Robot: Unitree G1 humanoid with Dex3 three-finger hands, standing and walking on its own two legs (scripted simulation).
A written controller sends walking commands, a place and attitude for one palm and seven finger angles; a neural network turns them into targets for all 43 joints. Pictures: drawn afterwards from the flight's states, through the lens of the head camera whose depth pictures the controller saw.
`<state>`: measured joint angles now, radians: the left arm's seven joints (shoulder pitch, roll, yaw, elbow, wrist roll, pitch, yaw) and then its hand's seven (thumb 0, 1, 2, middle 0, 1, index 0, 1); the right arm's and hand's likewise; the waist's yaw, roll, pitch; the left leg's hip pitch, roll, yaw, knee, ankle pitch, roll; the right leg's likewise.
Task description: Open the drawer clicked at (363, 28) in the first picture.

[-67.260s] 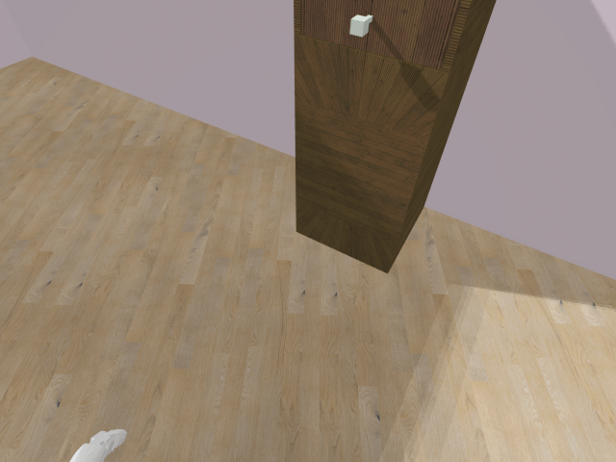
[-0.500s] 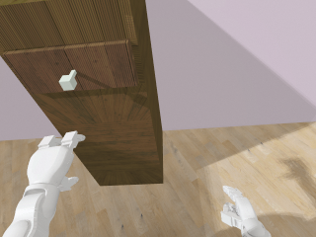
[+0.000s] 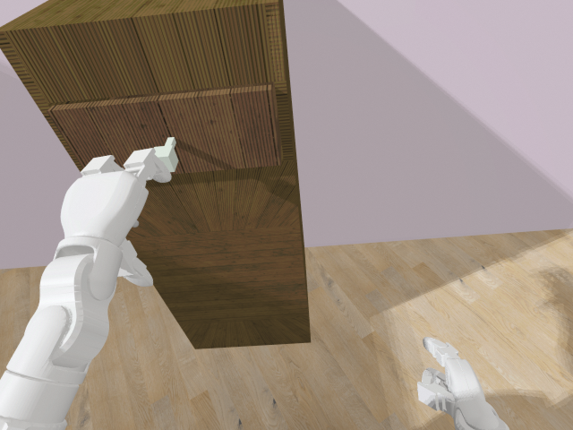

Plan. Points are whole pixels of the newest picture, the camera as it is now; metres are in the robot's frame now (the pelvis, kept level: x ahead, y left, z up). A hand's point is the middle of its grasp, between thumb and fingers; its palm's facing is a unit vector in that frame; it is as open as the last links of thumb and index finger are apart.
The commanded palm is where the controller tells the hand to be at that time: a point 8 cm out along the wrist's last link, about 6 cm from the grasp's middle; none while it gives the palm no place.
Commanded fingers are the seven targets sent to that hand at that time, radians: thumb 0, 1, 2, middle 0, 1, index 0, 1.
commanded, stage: raise the hand with hooked fingers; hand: left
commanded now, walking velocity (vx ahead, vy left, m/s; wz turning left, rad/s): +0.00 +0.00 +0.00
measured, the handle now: (166, 152) +0.50 +0.28 +0.14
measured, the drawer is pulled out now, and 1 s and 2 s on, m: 0.02 0.02 0.02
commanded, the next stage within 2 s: move the hooked fingers above the handle in 0.72 s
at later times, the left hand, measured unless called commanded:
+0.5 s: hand (113, 213) +0.30 +0.25 +0.20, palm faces +0.16 -0.06 -0.99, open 13.8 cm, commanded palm +0.26 +0.26 +0.28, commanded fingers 0.00 -0.50 0.30 -0.30 -1.20 -0.30 -1.20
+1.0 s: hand (111, 185) +0.31 +0.24 +0.23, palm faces +0.24 -0.02 -0.97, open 13.8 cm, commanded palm +0.27 +0.25 +0.27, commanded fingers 0.00 -0.50 0.30 -0.30 -1.20 -0.30 -1.20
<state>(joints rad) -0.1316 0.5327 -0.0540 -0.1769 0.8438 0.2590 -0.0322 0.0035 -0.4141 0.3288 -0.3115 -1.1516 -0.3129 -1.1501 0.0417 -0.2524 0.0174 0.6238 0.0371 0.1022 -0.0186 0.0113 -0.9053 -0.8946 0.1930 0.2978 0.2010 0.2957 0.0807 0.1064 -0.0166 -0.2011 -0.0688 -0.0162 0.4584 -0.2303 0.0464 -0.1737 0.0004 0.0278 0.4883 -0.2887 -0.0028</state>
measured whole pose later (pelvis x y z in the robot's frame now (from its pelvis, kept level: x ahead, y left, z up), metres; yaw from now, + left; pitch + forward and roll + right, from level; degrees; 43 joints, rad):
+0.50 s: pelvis -0.02 +0.02 +0.00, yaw +0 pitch -2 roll +0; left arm -0.30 0.61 -0.06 -0.18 0.82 0.17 -0.22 0.00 -0.49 0.30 -0.32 -1.20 -0.32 -1.20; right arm 0.12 -0.25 0.05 0.62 0.03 0.07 0.02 0.01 -0.90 -0.89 0.20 0.30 0.21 0.30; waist 0.10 0.08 0.02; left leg -0.22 -0.09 -0.01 0.44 -0.18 0.07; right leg -0.18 -0.02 0.03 0.46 -0.24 0.00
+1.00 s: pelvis -0.02 -0.02 +0.00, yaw +1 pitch -2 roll +0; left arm -0.38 0.64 0.00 -0.01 0.80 0.18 -0.16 0.01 -0.49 0.30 -0.32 -1.20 -0.32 -1.20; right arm 0.06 -0.26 0.05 0.64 0.04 0.07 -0.01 0.01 -0.90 -0.89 0.20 0.30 0.20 0.30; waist 0.10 0.10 0.00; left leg -0.21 -0.04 -0.05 0.45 -0.20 0.01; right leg -0.18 0.03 -0.01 0.47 -0.26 -0.03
